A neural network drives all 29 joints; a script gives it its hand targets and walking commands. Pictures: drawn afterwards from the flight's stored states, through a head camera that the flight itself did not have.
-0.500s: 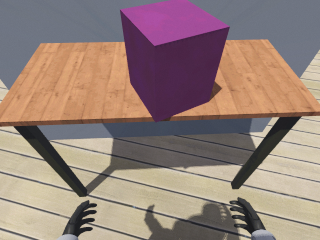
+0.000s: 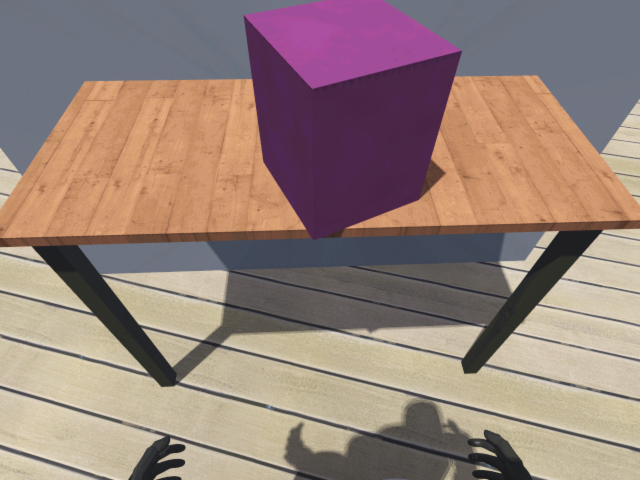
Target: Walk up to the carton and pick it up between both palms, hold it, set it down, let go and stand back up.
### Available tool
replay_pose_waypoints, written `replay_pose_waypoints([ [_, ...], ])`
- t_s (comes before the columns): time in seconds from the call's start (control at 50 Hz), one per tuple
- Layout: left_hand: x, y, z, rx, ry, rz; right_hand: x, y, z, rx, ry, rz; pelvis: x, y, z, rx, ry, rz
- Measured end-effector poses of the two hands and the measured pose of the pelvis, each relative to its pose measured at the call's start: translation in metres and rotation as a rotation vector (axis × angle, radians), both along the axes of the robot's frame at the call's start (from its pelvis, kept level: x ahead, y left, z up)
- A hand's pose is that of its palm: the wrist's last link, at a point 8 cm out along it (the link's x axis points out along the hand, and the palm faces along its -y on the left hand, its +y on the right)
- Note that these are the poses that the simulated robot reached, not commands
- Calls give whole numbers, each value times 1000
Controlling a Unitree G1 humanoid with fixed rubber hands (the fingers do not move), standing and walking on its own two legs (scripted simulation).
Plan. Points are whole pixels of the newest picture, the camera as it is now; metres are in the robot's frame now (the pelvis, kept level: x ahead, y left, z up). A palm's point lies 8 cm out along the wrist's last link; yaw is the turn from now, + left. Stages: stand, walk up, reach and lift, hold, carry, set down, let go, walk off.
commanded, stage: stand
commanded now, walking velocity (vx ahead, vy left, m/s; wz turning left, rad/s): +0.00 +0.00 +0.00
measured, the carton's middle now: (341, 118) +0.58 -0.03 +0.13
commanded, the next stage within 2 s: walk up in 1.34 s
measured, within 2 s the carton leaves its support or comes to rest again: neither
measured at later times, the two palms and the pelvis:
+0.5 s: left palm out of the picture +0.08 +0.24 -0.10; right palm out of the picture +0.08 -0.24 -0.10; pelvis -0.01 +0.00 +0.00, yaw +0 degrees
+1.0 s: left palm out of the picture +0.07 +0.24 -0.10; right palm out of the picture +0.07 -0.24 -0.11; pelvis -0.01 +0.00 +0.01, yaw +1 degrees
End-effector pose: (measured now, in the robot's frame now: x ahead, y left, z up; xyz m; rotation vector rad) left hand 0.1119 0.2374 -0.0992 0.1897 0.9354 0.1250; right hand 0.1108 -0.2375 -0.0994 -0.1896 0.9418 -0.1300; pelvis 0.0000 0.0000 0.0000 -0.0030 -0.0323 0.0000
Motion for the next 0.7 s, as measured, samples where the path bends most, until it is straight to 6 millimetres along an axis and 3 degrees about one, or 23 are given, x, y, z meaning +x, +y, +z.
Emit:
replay_pose_waypoints([
  [0.7,-37,3,-4,7,79,26,-34,-5,-4,-5,77,-17,-8,-2,5,3,-1,8],
])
